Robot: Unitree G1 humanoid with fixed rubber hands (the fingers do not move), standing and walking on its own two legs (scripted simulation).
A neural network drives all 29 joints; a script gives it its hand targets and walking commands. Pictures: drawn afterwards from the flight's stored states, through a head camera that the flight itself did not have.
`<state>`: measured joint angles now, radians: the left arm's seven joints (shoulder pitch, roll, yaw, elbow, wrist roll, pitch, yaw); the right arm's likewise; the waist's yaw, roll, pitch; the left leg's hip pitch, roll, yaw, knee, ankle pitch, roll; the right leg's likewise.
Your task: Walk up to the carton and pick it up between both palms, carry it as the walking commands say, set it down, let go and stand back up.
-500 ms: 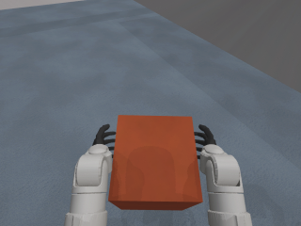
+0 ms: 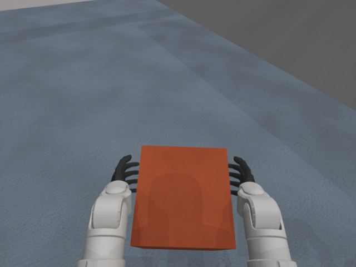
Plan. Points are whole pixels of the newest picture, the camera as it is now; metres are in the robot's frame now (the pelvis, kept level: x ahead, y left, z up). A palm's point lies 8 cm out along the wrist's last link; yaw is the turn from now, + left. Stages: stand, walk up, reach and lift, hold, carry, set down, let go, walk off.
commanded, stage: carry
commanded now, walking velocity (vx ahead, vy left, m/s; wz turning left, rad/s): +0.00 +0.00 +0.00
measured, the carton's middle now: (181, 203) +0.29 +0.00 -0.06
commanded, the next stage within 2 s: hold in 0.58 s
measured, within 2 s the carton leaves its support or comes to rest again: neither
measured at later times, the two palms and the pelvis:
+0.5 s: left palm (117, 190) +0.27 +0.14 +0.04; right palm (244, 191) +0.27 -0.14 +0.04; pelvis +0.00 +0.00 +0.00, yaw +0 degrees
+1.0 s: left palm (121, 193) +0.26 +0.13 +0.06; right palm (251, 191) +0.27 -0.15 +0.05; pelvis -0.03 -0.02 +0.01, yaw +7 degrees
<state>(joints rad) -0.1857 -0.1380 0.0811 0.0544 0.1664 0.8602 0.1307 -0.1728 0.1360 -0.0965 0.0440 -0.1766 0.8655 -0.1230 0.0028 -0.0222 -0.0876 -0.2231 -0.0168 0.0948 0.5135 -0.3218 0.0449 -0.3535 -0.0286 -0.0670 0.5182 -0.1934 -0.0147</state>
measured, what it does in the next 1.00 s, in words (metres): stands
